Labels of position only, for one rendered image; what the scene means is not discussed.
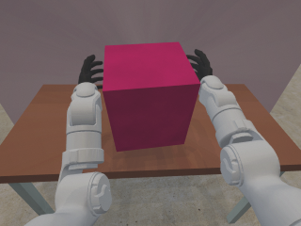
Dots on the robot right upper arm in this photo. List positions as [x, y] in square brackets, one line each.
[252, 166]

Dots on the left robot hand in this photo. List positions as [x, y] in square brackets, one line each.
[86, 72]

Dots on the left robot forearm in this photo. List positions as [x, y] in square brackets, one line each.
[83, 132]

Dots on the right robot forearm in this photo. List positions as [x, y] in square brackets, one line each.
[226, 115]

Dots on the table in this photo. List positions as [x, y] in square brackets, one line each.
[33, 149]

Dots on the carton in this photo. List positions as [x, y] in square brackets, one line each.
[150, 91]

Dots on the robot left upper arm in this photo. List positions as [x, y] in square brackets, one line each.
[79, 201]

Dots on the right robot hand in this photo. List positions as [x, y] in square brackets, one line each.
[203, 66]

